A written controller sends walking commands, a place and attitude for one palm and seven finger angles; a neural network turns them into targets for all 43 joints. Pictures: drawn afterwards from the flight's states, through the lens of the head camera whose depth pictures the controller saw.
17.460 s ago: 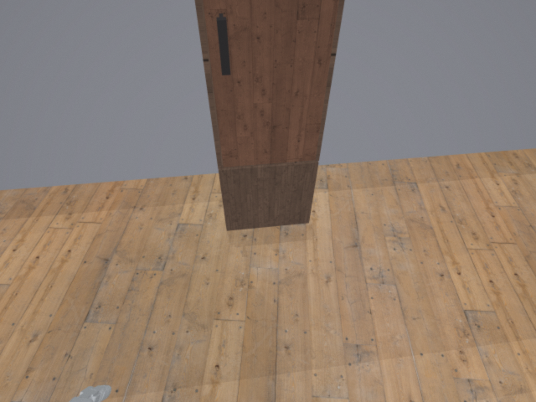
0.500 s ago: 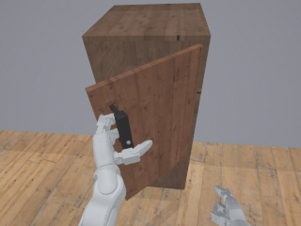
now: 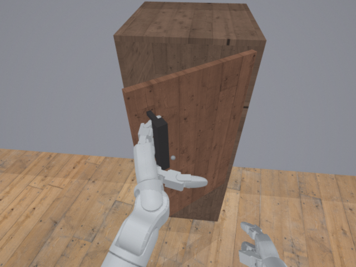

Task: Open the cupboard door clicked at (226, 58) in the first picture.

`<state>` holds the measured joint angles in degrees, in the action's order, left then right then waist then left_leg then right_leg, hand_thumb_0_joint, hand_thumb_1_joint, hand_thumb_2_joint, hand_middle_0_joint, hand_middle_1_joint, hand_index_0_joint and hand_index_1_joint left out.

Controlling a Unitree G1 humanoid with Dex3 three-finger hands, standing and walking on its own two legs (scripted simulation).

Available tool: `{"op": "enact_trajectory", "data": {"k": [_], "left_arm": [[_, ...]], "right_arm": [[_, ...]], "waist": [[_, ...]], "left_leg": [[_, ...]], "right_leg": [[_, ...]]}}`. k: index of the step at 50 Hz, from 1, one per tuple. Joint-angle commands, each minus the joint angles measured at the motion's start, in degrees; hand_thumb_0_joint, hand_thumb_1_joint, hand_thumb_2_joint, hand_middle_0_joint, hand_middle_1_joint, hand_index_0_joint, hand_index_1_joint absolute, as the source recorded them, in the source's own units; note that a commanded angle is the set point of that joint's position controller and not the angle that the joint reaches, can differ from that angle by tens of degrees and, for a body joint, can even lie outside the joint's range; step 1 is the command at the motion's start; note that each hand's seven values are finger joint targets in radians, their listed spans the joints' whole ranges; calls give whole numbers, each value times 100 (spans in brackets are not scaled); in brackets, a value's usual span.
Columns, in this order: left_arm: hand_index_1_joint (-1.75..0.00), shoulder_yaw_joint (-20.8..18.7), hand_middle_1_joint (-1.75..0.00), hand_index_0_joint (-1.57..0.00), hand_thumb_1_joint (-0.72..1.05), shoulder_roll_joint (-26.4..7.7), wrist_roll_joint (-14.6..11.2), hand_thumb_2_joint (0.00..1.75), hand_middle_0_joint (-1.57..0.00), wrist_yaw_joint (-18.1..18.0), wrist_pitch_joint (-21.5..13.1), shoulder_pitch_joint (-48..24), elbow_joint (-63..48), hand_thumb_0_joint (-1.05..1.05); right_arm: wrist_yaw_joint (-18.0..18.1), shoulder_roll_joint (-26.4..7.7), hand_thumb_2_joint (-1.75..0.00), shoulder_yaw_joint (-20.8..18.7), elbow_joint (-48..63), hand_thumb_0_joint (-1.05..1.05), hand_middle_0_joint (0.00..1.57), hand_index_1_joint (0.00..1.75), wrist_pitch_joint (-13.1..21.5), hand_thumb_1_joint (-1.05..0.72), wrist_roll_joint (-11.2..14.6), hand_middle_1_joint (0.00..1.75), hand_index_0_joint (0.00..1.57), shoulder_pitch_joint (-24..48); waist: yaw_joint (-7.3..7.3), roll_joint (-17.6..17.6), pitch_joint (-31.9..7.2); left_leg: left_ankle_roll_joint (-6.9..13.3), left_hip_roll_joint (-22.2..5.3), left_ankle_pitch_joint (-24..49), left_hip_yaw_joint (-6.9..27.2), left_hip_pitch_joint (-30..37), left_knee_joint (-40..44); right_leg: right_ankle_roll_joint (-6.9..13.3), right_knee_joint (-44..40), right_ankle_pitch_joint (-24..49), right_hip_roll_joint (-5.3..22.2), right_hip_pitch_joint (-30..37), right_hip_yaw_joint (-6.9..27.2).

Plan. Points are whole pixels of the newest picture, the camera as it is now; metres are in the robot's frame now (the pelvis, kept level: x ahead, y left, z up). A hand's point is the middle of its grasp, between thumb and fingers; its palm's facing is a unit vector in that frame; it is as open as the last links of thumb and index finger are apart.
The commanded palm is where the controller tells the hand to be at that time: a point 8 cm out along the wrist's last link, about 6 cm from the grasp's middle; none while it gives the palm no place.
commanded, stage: slide the hand sideways off the handle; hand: left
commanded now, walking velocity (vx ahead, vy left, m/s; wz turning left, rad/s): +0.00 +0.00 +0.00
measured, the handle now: (157, 141) +0.36 +0.09 +0.13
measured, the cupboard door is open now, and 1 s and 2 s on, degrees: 38 40 40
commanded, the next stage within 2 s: draw the hand back to the body in 1.20 s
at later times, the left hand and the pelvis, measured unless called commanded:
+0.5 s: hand (169, 169) +0.27 +0.05 +0.13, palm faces -0.05 -1.00 -0.02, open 16.4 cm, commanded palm +0.23 +0.10 +0.12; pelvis +0.02 -0.02 +0.00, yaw +0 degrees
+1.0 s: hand (138, 194) +0.22 +0.10 +0.12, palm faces +0.01 -1.00 -0.06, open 16.3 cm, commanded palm +0.18 +0.16 +0.12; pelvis +0.05 -0.04 +0.00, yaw +0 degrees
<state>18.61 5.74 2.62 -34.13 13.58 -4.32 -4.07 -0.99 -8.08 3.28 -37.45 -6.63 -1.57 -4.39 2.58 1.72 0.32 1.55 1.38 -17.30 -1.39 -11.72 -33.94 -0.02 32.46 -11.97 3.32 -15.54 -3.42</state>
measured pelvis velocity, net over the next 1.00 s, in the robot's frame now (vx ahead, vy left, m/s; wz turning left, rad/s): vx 0.05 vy -0.04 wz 0.01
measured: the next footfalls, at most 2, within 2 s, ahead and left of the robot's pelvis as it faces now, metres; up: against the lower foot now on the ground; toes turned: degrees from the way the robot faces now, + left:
none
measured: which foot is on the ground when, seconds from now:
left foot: down 0.00-1.00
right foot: down 0.00-1.00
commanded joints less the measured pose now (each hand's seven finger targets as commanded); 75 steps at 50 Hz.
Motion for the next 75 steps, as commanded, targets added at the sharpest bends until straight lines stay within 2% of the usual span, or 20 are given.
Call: {"op": "enact_trajectory", "data": {"k": [1, 2, 3, 5, 7, 11, 17, 22, 27, 33, 40, 43, 45, 48, 50, 53, 58, 61, 69, 75], "left_arm": [[-30, 1313, -30, -15, -50, 749, 588, 30, -15, 1195, -499, -1298, -1336, 0], [-30, 858, -30, -15, -50, 284, 340, 30, -15, 1945, -757, -1686, -1526, 0], [-30, 739, -30, -15, -50, 2, 271, 30, -15, 2360, -954, -1826, -1582, 0], [-30, 725, -30, -15, -50, -122, 37, 30, -15, 3032, -1120, -1959, -1613, 0], [-30, 538, -30, -15, -50, -62, -316, 30, -15, 3352, -1098, -1755, -1488, 0], [-30, -118, -30, -15, -50, -129, -836, 30, -15, 3225, -847, -1277, -1586, 0], [-30, -406, -30, -15, -50, -455, -615, 30, -15, 2946, -735, -83, -2041, 0], [-30, -649, -30, -15, -50, -846, -470, 30, -15, 3001, -718, 278, -2476, 0], [-30, -1143, -30, -15, -50, -1195, -636, 30, -15, 3173, -711, 1079, -2795, 0], [-30, -1599, -30, -15, -50, -1494, -889, 30, -15, 3333, -1129, 1629, -3541, 0], [-30, -2052, -30, -15, -50, -1841, -1108, 30, -15, 3736, -1558, 2969, -3775, 0], [-30, -1989, -30, -15, -50, -1812, -1200, 30, -15, 3955, -1660, 3217, -3899, 0], [-30, -2000, -30, -15, -50, -1803, -1298, 30, -15, 4095, -1734, 3410, -3961, 0], [-30, -2450, -30, -15, -50, -2079, -1451, 30, -15, 4237, -1851, 3698, -3768, 0], [-30, -2516, -30, -15, -50, -2075, -1526, 30, -15, 4340, -1935, 3768, -3725, 0], [-30, -2593, -30, -15, -50, -2148, -1606, 30, -15, 4422, -2077, 3689, -3808, 0], [-30, -2669, -30, -15, -50, -2237, -1694, 30, -15, 4520, -2241, 3613, -3722, 0], [-30, -2327, -30, -15, -50, -2014, -1663, 30, -15, 4534, -2250, 3282, -3757, 0], [-30, -2443, -30, -15, -50, -2192, -1376, 30, -15, 4185, -1828, 3179, -3805, 0], [-30, -2702, -30, -15, -50, -2242, -1588, 30, -15, 4219, -1583, 3148, -3922, 0]], "right_arm": [[-32, -783, -90, -275, 978, 0, 20, 30, 243, -90, 5, 30, 20, 448], [62, -757, -90, -276, 1219, 0, 20, 30, 206, -90, 102, 30, 20, 393], [153, -729, -90, -214, 1297, 0, 20, 30, 228, -90, 117, 30, 20, 390], [261, -726, -90, -149, 1470, 0, 20, 30, 364, -90, 177, 30, 20, 386], [314, -704, -90, -86, 1570, 0, 20, 30, 510, -90, 253, 30, 20, 445], [326, -750, -90, -83, 1605, 0, 20, 30, 774, -90, 302, 30, 20, 546], [176, -771, -90, -126, 1668, 0, 20, 30, 877, -90, 271, 30, 20, 450], [196, -763, -90, -109, 1802, 0, 20, 30, 835, -90, 245, 30, 20, 437], [245, -760, -90, -104, 1886, 0, 20, 30, 834, -90, 237, 30, 20, 362], [320, -769, -90, -128, 1933, 0, 20, 30, 1056, -90, 238, 30, 20, 176], [319, -845, -90, -184, 1900, 0, 20, 30, 1402, -90, 261, 30, 20, -198], [316, -881, -90, -197, 1941, 0, 20, 30, 1530, -90, 280, 30, 20, -225], [319, -903, -90, -208, 1958, 0, 20, 30, 1658, -90, 283, 30, 20, -292], [372, -953, -90, -255, 1887, 0, 20, 30, 1780, -90, 285, 30, 20, -308], [387, -962, -90, -256, 1877, 0, 20, 30, 1852, -90, 288, 30, 20, -319], [392, -994, -90, -280, 1859, 0, 20, 30, 2014, -90, 316, 30, 20, -299], [409, -1021, -90, -279, 1790, 0, 20, 30, 2286, -90, 338, 30, 20, -342], [414, -1059, -90, -252, 1797, 0, 20, 30, 2436, -90, 344, 30, 20, -332], [435, -998, -90, -197, 1820, 0, 20, 30, 2463, -90, 340, 30, 20, -264], [439, -996, -90, -139, 1784, 0, 20, 30, 2385, -90, 365, 30, 20, -193]], "waist": [[-600, -850, -448], [-464, -560, -841], [-367, -277, -944], [-387, -148, -966], [-343, -51, -698], [-171, -495, -702], [0, -393, -708], [32, -274, -551], [73, -469, -671], [18, -286, -816], [38, -216, -895], [-4, -71, -748], [-28, -204, -731], [3, -591, -723], [5, -583, -636], [8, -158, -635], [-14, -183, -590], [-68, -163, -440], [105, 29, -513], [112, -43, -511]], "left_leg": [[-81, -240, 354, 450, 82, 763], [-74, -206, 356, 400, 37, 772], [-75, -163, 408, 394, 56, 775], [-58, -151, 187, 452, 62, 774], [-84, -165, -171, 512, -123, 841], [-106, -170, -545, 554, -396, 883], [-152, -194, 13, 425, -412, 810], [-97, -163, 76, 293, -405, 745], [-48, -141, 434, 159, -337, 598], [-25, -153, 801, 88, -179, 446], [-19, -153, 1283, 77, -293, 242], [-18, -144, 1260, 79, -359, 193], [-11, -139, 1231, 105, -417, 126], [-8, -125, 1043, 154, -620, -19], [-13, -110, 958, 165, -704, -72], [-30, -94, 837, 166, -702, -113], [-36, -88, 610, 235, -851, -151], [-35, -89, 303, 284, -900, -104], [-61, -120, 62, 359, -910, 180], [-103, -146, 341, 355, -859, 278]], "right_leg": [[271, -543, -266, -227, 3, 103], [315, -420, -115, -233, 158, 40], [338, -321, -40, -236, 254, 49], [339, -262, -208, -239, 192, -6], [326, -261, -508, -258, 85, -45], [234, -347, -878, -276, 149, -93], [234, -312, -521, -250, 267, -78], [239, -471, -544, -232, 306, 36], [194, -569, -110, -230, 547, 134], [146, -515, 452, -264, 620, 183], [113, -277, 1398, -273, 744, 165], [103, -242, 1392, -264, 610, 144], [75, -222, 1393, -263, 563, 147], [28, -272, 1123, -229, 524, 292], [25, -273, 964, -216, 426, 316], [66, -253, 621, -213, 308, 308], [79, -227, 197, -228, 163, 274], [78, -248, -313, -236, -35, 194], [123, -112, -624, -251, 2, 3], [119, -102, -140, -319, 171, -104]]}}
